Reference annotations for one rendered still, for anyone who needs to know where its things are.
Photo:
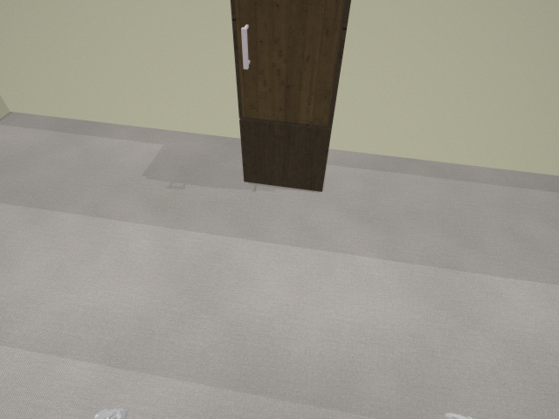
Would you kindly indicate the handle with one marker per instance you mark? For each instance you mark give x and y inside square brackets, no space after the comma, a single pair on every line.
[246,61]

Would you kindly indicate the cupboard door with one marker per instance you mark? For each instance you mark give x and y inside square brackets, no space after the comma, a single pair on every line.
[292,48]

